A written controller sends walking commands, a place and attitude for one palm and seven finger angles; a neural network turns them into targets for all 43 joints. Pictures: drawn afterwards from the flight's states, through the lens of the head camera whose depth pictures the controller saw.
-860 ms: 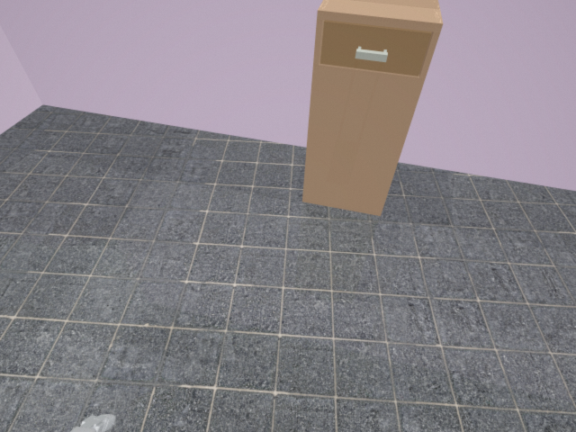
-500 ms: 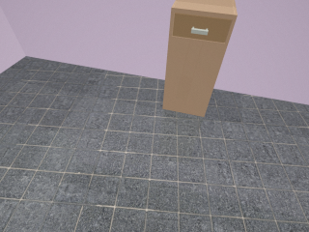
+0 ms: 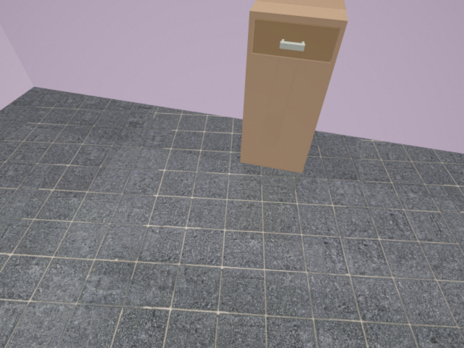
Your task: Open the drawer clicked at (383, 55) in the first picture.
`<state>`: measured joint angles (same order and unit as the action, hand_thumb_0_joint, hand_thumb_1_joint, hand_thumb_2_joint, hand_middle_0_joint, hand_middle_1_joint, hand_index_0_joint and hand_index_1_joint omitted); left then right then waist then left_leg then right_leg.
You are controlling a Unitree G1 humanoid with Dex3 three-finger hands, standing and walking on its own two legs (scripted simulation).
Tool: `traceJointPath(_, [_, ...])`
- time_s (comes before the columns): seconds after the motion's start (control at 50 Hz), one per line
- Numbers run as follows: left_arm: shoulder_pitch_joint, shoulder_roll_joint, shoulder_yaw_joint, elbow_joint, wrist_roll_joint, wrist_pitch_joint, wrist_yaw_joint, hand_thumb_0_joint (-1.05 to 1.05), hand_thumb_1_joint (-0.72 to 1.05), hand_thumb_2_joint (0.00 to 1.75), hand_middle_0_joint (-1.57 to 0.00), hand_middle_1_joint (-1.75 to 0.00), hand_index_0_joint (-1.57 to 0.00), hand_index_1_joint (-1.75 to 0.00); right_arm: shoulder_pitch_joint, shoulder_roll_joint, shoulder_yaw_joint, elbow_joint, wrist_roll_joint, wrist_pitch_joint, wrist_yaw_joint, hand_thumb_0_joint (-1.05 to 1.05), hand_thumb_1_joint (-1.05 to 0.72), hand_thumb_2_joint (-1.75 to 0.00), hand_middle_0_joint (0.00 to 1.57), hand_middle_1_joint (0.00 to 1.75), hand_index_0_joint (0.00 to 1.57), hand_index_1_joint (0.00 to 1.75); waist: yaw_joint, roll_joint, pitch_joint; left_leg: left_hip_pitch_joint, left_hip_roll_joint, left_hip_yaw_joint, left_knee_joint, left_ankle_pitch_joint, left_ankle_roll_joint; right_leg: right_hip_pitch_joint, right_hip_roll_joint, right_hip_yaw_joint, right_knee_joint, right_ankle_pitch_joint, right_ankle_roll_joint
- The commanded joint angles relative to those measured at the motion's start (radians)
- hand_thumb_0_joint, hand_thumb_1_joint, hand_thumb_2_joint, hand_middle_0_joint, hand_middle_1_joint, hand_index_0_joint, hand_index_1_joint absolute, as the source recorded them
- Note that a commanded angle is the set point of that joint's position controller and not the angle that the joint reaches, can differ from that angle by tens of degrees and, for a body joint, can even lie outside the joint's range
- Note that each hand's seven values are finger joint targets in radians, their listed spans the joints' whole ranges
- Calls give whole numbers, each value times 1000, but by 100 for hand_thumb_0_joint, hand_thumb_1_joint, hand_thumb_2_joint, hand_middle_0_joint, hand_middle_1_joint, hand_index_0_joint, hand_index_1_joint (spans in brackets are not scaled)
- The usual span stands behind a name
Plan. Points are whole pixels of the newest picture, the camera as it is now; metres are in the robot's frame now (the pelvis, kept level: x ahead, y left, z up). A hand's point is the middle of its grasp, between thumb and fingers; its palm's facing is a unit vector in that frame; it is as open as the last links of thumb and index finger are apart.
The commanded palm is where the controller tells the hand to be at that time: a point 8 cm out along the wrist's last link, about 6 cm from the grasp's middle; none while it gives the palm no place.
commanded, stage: look at it before walking up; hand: left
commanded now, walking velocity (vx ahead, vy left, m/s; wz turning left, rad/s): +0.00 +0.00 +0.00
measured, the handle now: (292, 44) +1.27 -0.19 +0.00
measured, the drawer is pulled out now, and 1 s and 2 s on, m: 0.00 0.00 0.00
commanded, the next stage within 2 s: walk to a spot facing it in 0.58 s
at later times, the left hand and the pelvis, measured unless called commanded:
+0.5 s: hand out of the picture +0.08 +0.24 -0.16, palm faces -0.03 -0.94 -0.33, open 7.4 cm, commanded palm none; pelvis +0.01 +0.00 +0.00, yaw +0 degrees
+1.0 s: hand out of the picture +0.08 +0.18 -0.18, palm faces -0.13 -0.96 -0.24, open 7.4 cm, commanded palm none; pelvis +0.05 -0.03 -0.02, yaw -9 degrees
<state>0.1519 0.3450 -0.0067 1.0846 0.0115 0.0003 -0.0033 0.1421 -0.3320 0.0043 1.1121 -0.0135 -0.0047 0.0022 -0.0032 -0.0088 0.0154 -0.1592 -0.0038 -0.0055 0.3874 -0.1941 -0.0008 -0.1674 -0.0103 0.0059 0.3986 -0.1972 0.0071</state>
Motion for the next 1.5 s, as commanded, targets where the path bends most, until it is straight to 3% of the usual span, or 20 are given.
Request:
traceJointPath(0.0, [-43, 199, 37, -62, 1, -23, 13, 0, 90, 90, -20, -30, -20, -30, -59, -212, -41, -61, 4, -28, -9, 0, -90, -90, 20, 30, 20, 30, 7, 9, -5, -27, 114, -105, -88, -1, 31, -17, -107, 107, -86, -26, -35])
traceJointPath(0.58, [-43, 199, 38, -55, 0, -29, 15, 0, 90, 90, -20, -30, -20, -30, -68, -214, -39, -60, 6, -31, -14, 0, -90, -90, 20, 30, 20, 30, 4, 11, -49, 36, 125, -90, -81, 127, 26, 27, -110, 101, -80, 131, -37])
traceJointPath(0.68, [-18, 144, 27, -40, 0, -19, 16, 0, 90, 90, -20, -30, -20, -30, -51, -159, -25, -47, 2, -25, -13, 0, -90, -90, 20, 30, 20, 30, 6, 19, -47, 44, 127, -74, -84, 75, 17, 16, -104, 102, -85, 75, -28])
traceJointPath(0.74, [37, 85, 23, -39, 5, 10, 8, 0, 90, 90, -20, -30, -20, -30, 22, -101, -20, -41, -6, -5, -12, 0, -90, -90, 20, 30, 20, 30, 2, 15, -7, 31, 129, -46, -55, -162, 12, -70, -69, 123, -54, -158, -32])
traceJointPath(0.84, [78, 58, 48, -105, 12, 15, -20, 0, 90, 90, -20, -30, -20, -30, 71, -172, -67, -86, -7, -4, -15, 0, -90, -90, 20, 30, 20, 30, -7, 137, 102, 12, 264, -177, -157, -485, 96, -280, 36, 41, 193, -265, -32])
traceJointPath(0.88, [52, 21, 56, -143, 12, 9, -28, 0, 90, 90, -20, -30, -20, -30, 93, -175, -82, -100, -5, -19, -17, 0, -90, -90, 20, 30, 20, 30, -16, 185, 107, 46, 363, -209, -183, -357, 161, -342, 5, -18, 362, -269, -17])
traceJointPath(0.92, [56, 6, 63, -159, 11, -2, -35, 0, 90, 90, -20, -30, -20, -30, 97, -151, -85, -106, -6, -30, -17, 0, -90, -90, 20, 30, 20, 30, -9, 157, 80, 70, 372, -137, -114, -179, 162, -327, -33, -19, 339, -288, -17])
traceJointPath(0.96, [198, -22, 71, -123, 13, -12, -37, 0, 90, 90, -20, -30, -20, -30, 50, -126, -81, -118, -9, -29, -18, 0, -90, -90, 20, 30, 20, 30, 66, 97, 45, -61, 299, 15, 95, -101, 92, -76, -15, -65, 170, -172, -26])
traceJointPath(0.98, [340, 26, 84, -78, 18, -25, -31, 0, 90, 90, -20, -30, -20, -30, 25, -80, -73, -137, -4, -28, -13, 0, -90, -90, 20, 30, 20, 30, 126, -81, 6, -212, 192, 127, 376, -154, 28, 111, -56, 60, -2, -141, -54])
traceJointPath(1.0, [460, 156, 111, -45, 21, -43, -10, 0, 90, 90, -20, -30, -20, -30, -11, 13, -51, -196, 2, -34, -4, 0, -90, -90, 20, 30, 20, 30, 154, -437, 1, -559, 31, 189, 724, -414, -37, 266, -327, 571, -168, -66, -150])
traceJointPath(1.02, [502, 150, 108, -39, 1, -43, 11, 0, 90, 90, -20, -30, -20, -30, -76, -25, -53, -230, -6, -42, -5, 0, -90, -90, 20, 30, 20, 30, 158, -297, -1, -613, 60, 53, 802, -402, -26, 274, -377, 657, -183, 62, -216])
traceJointPath(1.06, [404, 76, 97, -66, 2, -52, 13, 0, 90, 90, -20, -30, -20, -30, -92, -14, -62, -217, -2, -54, -3, 0, -90, -90, 20, 30, 20, 30, 113, -123, 55, -605, 122, 21, 827, -245, -21, 187, -317, 552, -155, 54, -257])
traceJointPath(1.1, [337, 27, 82, -88, 8, -59, 13, 0, 90, 90, -20, -30, -20, -30, -70, 8, -65, -201, -10, -46, 2, 0, -90, -90, 20, 30, 20, 30, 63, -9, 79, -552, 135, 17, 787, -162, -39, 85, -273, 441, -162, 68, -243])
traceJointPath(1.18, [332, 4, 82, -82, 11, -75, 14, 0, 90, 90, -20, -30, -20, -30, -23, 52, -70, -199, -7, -29, 12, 0, -90, -90, 20, 30, 20, 30, 23, -56, 54, -524, 124, 44, 705, -39, -65, 60, -199, 302, -177, 161, -208])
traceJointPath(1.3, [371, -16, 84, -59, 16, -79, 25, 0, 90, 90, -20, -30, -20, -30, -140, 76, -68, -265, -3, -41, 21, 0, -90, -90, 20, 30, 20, 30, 55, -97, 63, -552, 115, 60, 509, 12, -65, 140, -178, 285, -149, 290, -195])
traceJointPath(1.38, [344, 1, 92, -70, 20, -68, 29, 0, 90, 90, -20, -30, -20, -30, -159, 82, -66, -287, 4, -55, 21, 0, -90, -90, 20, 30, 20, 30, 59, -144, 71, -359, 70, 86, 314, -17, -39, 86, -168, 289, -94, 392, -169])
traceJointPath(1.42, [297, 17, 101, -82, 17, -68, 28, 0, 90, 90, -20, -30, -20, -30, -21, 50, -77, -248, 3, -65, 7, 0, -90, -90, 20, 30, 20, 30, -10, -124, 17, -124, 37, 99, 183, 4, -23, 21, -139, 267, 42, 484, -147])
traceJointPath(1.44, [277, 7, 107, -93, 12, -68, 26, 0, 90, 90, -20, -30, -20, -30, 132, 13, -86, -204, 0, -69, -9, 0, -90, -90, 20, 30, 20, 30, -74, -90, -44, 95, 47, 73, 119, 42, -12, -72, -90, 239, 204, 463, -120])
traceJointPath(1.46, [307, -39, 107, -104, -1, -66, 16, 0, 90, 90, -20, -30, -20, -30, 282, -93, -111, -165, -14, -74, -22, 0, -90, -90, 20, 30, 20, 30, -120, 97, -177, 353, 239, -120, 90, 12, 33, -225, 4, 156, 461, 201, -82])
traceJointPath(1.48, [347, -88, 100, -120, -9, -66, 2, 0, 90, 90, -20, -30, -20, -30, 370, -174, -124, -147, -17, -75, -22, 0, -90, -90, 20, 30, 20, 30, -109, 364, -268, 460, 525, -476, -30, 32, 122, -421, 100, 37, 806, -376, -34])
